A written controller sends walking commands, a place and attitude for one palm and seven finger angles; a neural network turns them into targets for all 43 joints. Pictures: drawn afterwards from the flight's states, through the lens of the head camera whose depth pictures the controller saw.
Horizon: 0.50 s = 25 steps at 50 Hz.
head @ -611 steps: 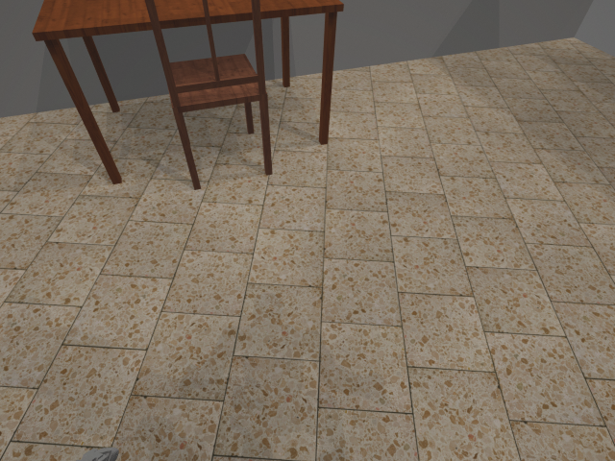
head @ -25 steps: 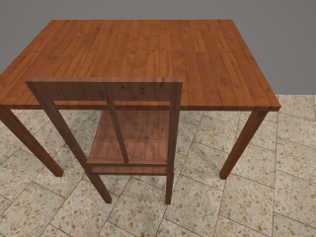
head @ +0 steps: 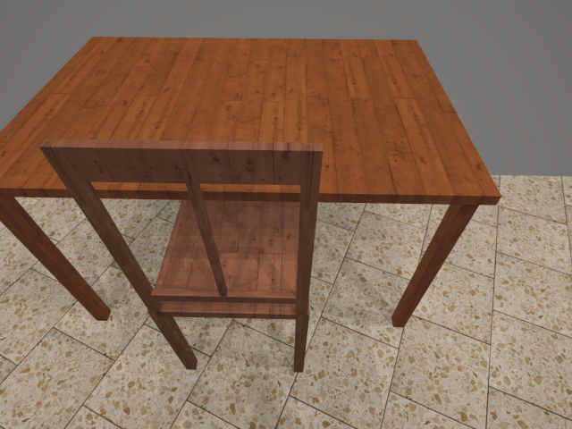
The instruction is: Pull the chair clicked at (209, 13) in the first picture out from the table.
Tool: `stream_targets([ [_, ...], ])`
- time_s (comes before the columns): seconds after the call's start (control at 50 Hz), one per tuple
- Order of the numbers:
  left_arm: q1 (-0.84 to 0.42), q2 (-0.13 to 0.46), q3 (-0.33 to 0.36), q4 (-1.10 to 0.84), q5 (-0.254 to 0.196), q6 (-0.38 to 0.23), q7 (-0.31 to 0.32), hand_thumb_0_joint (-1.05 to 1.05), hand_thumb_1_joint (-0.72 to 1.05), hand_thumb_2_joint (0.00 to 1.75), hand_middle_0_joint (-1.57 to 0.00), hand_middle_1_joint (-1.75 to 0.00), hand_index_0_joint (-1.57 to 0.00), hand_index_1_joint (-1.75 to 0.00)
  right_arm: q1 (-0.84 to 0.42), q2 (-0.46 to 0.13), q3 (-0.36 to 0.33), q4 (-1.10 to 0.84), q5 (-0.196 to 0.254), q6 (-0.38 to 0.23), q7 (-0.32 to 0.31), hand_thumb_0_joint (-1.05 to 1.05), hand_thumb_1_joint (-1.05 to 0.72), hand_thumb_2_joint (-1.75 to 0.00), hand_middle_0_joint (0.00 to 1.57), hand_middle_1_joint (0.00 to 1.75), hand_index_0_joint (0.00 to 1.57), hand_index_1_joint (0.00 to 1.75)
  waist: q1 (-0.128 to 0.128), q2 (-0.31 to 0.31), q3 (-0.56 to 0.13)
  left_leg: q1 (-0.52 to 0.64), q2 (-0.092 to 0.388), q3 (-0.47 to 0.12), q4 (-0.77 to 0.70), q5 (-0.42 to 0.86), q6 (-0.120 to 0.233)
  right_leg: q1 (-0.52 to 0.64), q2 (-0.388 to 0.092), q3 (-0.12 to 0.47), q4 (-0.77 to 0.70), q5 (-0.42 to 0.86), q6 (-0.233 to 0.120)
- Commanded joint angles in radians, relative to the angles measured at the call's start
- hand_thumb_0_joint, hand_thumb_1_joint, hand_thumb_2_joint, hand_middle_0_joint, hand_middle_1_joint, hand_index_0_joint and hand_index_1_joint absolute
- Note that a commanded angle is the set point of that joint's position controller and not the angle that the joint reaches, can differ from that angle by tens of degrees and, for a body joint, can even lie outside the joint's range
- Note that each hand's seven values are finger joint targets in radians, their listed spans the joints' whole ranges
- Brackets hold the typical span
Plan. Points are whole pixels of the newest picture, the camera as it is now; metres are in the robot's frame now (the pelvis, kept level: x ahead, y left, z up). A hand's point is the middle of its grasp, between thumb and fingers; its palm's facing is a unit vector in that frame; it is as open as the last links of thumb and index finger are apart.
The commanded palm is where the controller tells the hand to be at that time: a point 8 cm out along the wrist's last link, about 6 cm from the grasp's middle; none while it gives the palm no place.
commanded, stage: look again from close up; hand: left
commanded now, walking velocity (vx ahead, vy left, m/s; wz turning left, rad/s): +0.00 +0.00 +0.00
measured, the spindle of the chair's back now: (210, 247) +0.44 +0.18 -0.06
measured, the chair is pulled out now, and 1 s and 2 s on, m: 0.00 0.00 0.00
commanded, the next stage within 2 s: raise the hand toward the chair's back in 0.44 s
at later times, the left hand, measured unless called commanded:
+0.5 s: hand out of the picture -0.02 +0.16 -0.18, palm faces +0.03 -0.98 -0.18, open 7.3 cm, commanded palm none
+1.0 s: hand out of the picture +0.12 +0.18 -0.09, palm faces +0.11 -0.99 +0.02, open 9.5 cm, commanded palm +0.11 +0.23 -0.06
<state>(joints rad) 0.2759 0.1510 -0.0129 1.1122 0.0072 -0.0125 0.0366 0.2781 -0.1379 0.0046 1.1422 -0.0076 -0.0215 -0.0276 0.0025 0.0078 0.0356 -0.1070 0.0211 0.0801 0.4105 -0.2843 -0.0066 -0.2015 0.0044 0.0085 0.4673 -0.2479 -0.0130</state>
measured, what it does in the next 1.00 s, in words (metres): lowers itself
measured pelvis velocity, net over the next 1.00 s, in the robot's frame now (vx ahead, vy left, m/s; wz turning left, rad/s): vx -0.04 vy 0.00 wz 0.07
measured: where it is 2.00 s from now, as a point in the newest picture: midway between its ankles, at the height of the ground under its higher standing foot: outside the picture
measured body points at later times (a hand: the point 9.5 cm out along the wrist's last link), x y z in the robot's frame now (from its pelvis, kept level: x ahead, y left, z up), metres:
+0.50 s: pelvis -0.01 +0.00 +0.00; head +0.00 +0.00 +0.45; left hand -0.02 +0.22 -0.16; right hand -0.02 -0.20 -0.16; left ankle -0.04 +0.12 -0.74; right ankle +0.00 -0.11 -0.74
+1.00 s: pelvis -0.04 +0.00 -0.10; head +0.01 +0.03 +0.35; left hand +0.11 +0.23 -0.08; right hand +0.23 -0.23 -0.10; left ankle -0.04 +0.12 -0.74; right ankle +0.00 -0.11 -0.74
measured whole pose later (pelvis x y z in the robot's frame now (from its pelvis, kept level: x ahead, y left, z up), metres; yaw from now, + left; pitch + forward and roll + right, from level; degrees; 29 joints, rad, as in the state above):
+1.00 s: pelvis -0.04 +0.00 -0.10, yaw +4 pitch +13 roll +0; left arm 0.51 0.16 0.07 0.07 -0.19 -0.50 -0.21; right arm 0.11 -0.27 -0.08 0.44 0.01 -0.23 0.01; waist 0.02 -0.06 -0.14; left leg -0.86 0.02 0.00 1.20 -0.58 0.00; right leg -0.90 -0.03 -0.06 1.18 -0.52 -0.02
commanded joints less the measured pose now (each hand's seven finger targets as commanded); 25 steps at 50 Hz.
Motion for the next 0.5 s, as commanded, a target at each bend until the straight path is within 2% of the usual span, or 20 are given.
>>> stream_targets([
  [0.0, 0.067, 0.099, 0.02, -0.032, 0.004, -0.015, 0.005, 0.0, 0.9, 0.9, -0.2, -0.3, -0.2, -0.3, 0.076, -0.082, -0.011, -0.02, 0.001, -0.008, -0.002, 0.0, -0.9, -0.9, 0.2, 0.3, 0.2, 0.3, -0.005, -0.01, 0.032, -0.028, 0.078, -0.078, -0.074, 0.143, 0.027, -0.032, -0.099, 0.091, -0.09, 0.185, -0.025],
  [0.24, 0.094, 0.084, 0.018, -0.026, 0.005, -0.016, 0.007, 0.0, 0.9, 0.9, -0.2, -0.3, -0.2, -0.3, 0.09, -0.071, -0.011, -0.015, 0.003, -0.011, -0.004, 0.0, -0.9, -0.9, 0.2, 0.3, 0.2, 0.3, -0.004, -0.016, 0.027, -0.026, 0.08, -0.076, -0.072, 0.146, 0.027, -0.035, -0.096, 0.089, -0.093, 0.182, -0.024],
  [0.28, 0.096, 0.082, 0.017, -0.027, 0.006, -0.015, 0.007, 0.0, 0.9, 0.9, -0.2, -0.3, -0.2, -0.3, 0.086, -0.07, -0.011, -0.015, 0.003, -0.009, -0.004, 0.0, -0.9, -0.9, 0.2, 0.3, 0.2, 0.3, -0.002, -0.012, 0.053, -0.041, 0.079, -0.076, -0.076, 0.124, 0.027, -0.048, -0.094, 0.09, -0.101, 0.153, -0.023],
  [0.34, 0.097, 0.083, 0.018, -0.027, 0.006, -0.016, 0.007, 0.0, 0.9, 0.9, -0.2, -0.3, -0.2, -0.3, 0.096, -0.067, -0.01, -0.014, 0.003, -0.009, -0.004, 0.0, -0.9, -0.9, 0.2, 0.3, 0.2, 0.3, -0.004, -0.021, 0.037, -0.039, 0.078, -0.079, -0.074, 0.124, 0.027, -0.038, -0.094, 0.091, -0.1, 0.152, -0.024],
  [0.38, 0.098, 0.081, 0.017, -0.029, 0.006, -0.014, 0.006, 0.0, 0.9, 0.9, -0.2, -0.3, -0.2, -0.3, 0.092, -0.066, -0.01, -0.015, 0.004, -0.008, -0.003, 0.0, -0.9, -0.9, 0.2, 0.3, 0.2, 0.3, -0.003, -0.023, 0.067, -0.056, 0.075, -0.081, -0.078, 0.111, 0.028, -0.053, -0.092, 0.091, -0.107, 0.128, -0.023],
  [0.44, 0.106, 0.078, 0.017, -0.028, 0.005, -0.014, 0.006, 0.0, 0.9, 0.9, -0.2, -0.3, -0.2, -0.3, 0.097, -0.064, -0.01, -0.013, 0.003, -0.01, -0.004, 0.0, -0.9, -0.9, 0.2, 0.3, 0.2, 0.3, -0.002, -0.003, 0.044, -0.041, 0.077, -0.083, -0.077, 0.121, 0.029, -0.05, -0.091, 0.089, -0.101, 0.131, -0.024],
  [0.48, 0.102, 0.077, 0.018, -0.031, 0.006, -0.012, 0.006, 0.0, 0.9, 0.9, -0.2, -0.3, -0.2, -0.3, 0.097, -0.065, -0.011, -0.015, 0.004, -0.008, -0.003, 0.0, -0.9, -0.9, 0.2, 0.3, 0.2, 0.3, -0.002, -0.002, 0.062, -0.06, 0.077, -0.085, -0.082, 0.104, 0.029, -0.054, -0.089, 0.087, -0.105, 0.111, -0.022],
])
